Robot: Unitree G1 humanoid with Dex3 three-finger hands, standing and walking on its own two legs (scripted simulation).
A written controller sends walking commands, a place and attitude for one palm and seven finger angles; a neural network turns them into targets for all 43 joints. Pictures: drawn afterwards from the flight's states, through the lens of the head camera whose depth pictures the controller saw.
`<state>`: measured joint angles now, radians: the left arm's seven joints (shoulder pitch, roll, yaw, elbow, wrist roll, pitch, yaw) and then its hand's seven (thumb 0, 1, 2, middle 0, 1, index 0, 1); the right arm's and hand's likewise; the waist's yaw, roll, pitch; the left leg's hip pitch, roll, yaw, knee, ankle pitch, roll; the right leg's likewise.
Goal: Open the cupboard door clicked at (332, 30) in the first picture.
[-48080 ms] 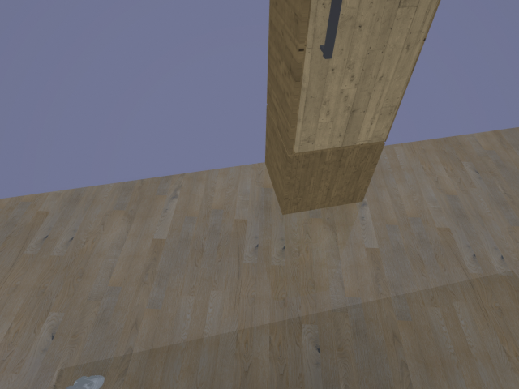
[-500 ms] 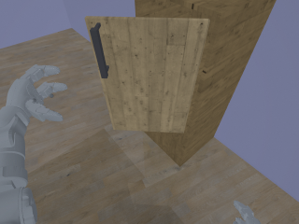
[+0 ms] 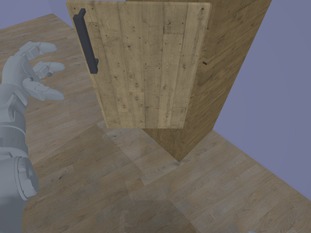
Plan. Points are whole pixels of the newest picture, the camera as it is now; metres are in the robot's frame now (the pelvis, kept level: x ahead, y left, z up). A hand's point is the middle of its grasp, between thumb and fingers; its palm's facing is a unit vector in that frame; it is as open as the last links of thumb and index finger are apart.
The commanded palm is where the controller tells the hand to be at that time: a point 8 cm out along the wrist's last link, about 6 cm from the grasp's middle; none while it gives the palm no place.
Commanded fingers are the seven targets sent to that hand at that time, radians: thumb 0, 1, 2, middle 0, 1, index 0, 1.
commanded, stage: move the hooked fingers beside the handle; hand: left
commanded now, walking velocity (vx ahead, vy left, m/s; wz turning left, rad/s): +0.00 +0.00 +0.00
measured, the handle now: (88, 43) +0.61 +0.20 +0.16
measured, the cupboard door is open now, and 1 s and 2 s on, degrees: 46 46 46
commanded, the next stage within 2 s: slide the fingers in behind the handle in 1.42 s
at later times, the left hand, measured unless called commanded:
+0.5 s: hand (58, 54) +0.52 +0.25 +0.18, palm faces -0.01 -1.00 +0.02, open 14.0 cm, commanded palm +0.52 +0.31 +0.17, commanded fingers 0.00 -0.50 0.30 -0.30 -1.20 -0.30 -1.20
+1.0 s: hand (60, 54) +0.54 +0.26 +0.17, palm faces +0.00 -1.00 +0.00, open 14.0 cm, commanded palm +0.52 +0.30 +0.16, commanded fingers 0.00 -0.50 0.30 -0.30 -1.20 -0.30 -1.20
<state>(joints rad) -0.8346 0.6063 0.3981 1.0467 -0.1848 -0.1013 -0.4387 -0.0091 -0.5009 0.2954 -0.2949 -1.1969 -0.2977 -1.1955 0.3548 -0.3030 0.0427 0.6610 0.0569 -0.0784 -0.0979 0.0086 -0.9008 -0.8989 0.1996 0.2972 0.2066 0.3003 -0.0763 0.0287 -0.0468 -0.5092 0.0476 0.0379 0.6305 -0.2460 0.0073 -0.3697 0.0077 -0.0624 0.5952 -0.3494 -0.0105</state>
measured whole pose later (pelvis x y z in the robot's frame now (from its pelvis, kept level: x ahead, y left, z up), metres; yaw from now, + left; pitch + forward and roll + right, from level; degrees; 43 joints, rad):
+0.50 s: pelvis +0.01 +0.01 -0.01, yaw -2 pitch +14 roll -2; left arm -1.08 0.79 0.46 1.31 -0.09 -0.14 -0.45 -0.01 -0.50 0.30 -0.30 -1.20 -0.30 -1.20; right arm 0.46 -0.32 0.03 0.68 0.03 0.01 -0.08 0.01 -0.90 -0.90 0.20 0.30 0.21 0.30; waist -0.18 0.02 -0.07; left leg -0.66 0.07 0.05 0.70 -0.28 0.01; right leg -0.51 0.03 -0.05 0.63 -0.36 0.00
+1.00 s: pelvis +0.02 +0.01 -0.01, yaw -2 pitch +16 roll -3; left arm -1.05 0.76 0.47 1.25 -0.08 -0.14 -0.43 -0.01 -0.50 0.30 -0.29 -1.20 -0.30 -1.20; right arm 0.45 -0.29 0.03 0.65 0.02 0.05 -0.06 0.00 -0.90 -0.90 0.20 0.30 0.21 0.30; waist -0.17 0.03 -0.09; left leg -0.69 0.07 0.05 0.73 -0.32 0.02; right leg -0.53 0.03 -0.04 0.63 -0.38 0.00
